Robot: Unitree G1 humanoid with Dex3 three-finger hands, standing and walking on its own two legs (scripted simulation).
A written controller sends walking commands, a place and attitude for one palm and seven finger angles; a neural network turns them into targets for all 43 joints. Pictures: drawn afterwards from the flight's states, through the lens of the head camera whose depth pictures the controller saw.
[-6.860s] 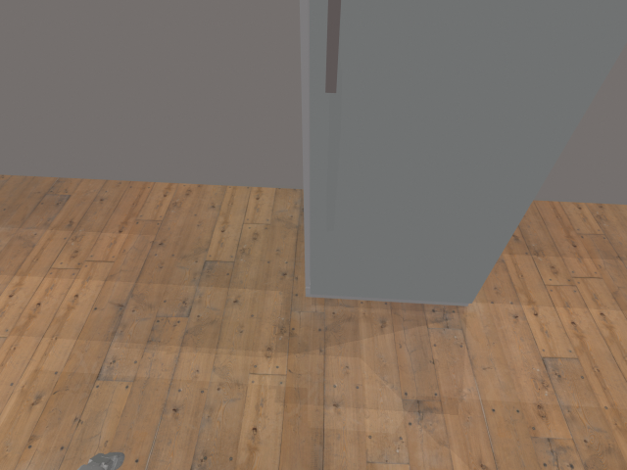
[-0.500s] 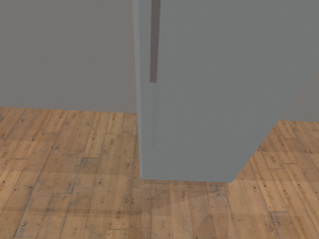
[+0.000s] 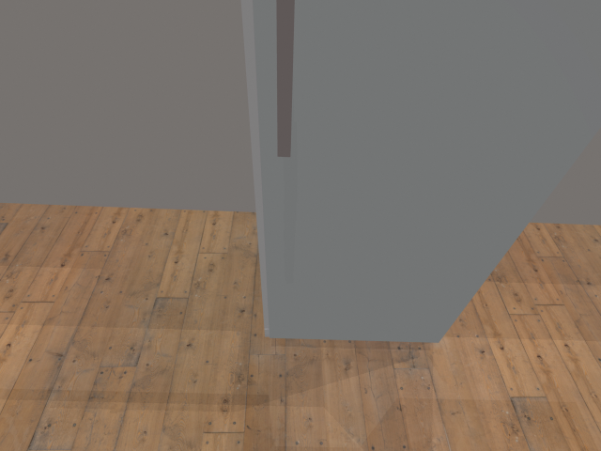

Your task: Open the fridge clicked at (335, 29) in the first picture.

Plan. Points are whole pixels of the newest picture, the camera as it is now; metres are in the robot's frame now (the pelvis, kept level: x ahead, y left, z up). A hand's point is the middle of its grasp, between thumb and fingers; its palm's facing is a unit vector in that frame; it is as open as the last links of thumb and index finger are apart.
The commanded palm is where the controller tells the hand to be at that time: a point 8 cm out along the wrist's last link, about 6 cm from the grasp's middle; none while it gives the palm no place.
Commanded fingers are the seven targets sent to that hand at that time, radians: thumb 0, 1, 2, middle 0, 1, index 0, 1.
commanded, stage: look again from close up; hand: left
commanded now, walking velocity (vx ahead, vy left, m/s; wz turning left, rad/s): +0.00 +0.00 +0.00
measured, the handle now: (285, 47) +0.56 +0.07 +0.27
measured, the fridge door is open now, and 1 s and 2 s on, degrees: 0 0 0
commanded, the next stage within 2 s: shuffle to correct the standing spot in 0.04 s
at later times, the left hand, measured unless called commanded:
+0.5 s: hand out of the picture -0.02 +0.13 -0.18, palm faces +0.04 -0.99 -0.14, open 7.4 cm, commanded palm none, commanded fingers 0.00 0.90 0.90 -0.20 -0.30 -0.20 -0.30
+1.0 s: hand out of the picture +0.14 +0.12 -0.19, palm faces +0.01 -0.99 -0.14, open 7.4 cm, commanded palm none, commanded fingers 0.00 0.90 0.90 -0.20 -0.30 -0.20 -0.30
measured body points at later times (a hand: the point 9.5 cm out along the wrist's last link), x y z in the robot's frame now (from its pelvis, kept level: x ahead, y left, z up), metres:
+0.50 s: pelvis +0.03 -0.02 -0.01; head +0.05 -0.02 +0.44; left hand -0.02 +0.18 -0.17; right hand +0.02 -0.24 -0.16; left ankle +0.06 +0.08 -0.74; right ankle -0.03 -0.12 -0.74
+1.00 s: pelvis +0.12 -0.06 +0.00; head +0.16 -0.02 +0.45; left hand +0.14 +0.17 -0.17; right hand +0.11 -0.28 -0.14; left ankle +0.09 +0.05 -0.74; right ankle +0.13 -0.23 -0.67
